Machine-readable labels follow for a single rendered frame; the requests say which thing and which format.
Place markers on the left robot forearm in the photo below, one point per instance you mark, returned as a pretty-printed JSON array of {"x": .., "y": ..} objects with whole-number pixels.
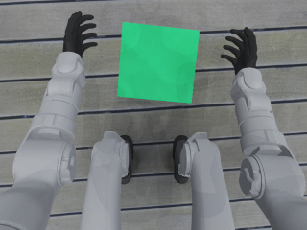
[{"x": 56, "y": 118}]

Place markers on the right robot upper arm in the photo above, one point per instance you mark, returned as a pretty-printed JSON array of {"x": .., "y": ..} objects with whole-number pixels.
[{"x": 276, "y": 184}]

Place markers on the right robot hand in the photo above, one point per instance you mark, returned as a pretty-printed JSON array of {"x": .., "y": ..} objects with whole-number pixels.
[{"x": 246, "y": 56}]

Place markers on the right robot shin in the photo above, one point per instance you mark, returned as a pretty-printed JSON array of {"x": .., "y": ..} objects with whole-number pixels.
[{"x": 197, "y": 135}]

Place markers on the left robot hand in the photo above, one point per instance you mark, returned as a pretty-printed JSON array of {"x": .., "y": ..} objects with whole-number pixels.
[{"x": 73, "y": 39}]

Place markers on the right robot forearm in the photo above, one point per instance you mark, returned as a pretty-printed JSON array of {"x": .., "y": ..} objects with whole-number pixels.
[{"x": 253, "y": 109}]

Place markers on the left robot foot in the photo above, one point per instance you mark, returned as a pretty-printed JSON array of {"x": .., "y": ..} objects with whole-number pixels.
[{"x": 126, "y": 179}]

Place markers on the carton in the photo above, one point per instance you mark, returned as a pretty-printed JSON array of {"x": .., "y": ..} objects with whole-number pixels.
[{"x": 157, "y": 63}]

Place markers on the left robot upper arm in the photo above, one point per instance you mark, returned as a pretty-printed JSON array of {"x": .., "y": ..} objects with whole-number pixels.
[{"x": 41, "y": 168}]

